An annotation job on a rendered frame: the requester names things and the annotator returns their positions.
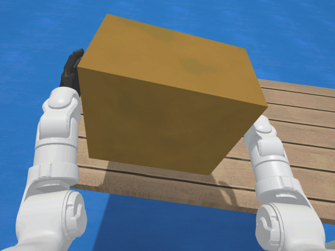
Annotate carton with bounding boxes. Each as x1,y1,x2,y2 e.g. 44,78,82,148
77,14,268,176

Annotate table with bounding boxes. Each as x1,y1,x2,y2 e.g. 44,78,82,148
70,78,335,249

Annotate robot left upper arm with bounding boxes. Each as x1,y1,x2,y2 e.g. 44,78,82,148
1,190,87,251

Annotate left robot hand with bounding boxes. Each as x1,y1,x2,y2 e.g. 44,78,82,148
59,49,84,97

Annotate robot right upper arm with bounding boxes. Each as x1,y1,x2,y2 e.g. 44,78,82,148
255,202,335,251

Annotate robot left forearm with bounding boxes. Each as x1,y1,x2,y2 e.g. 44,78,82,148
16,87,82,240

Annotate robot right forearm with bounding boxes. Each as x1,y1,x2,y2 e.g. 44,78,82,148
243,115,326,243

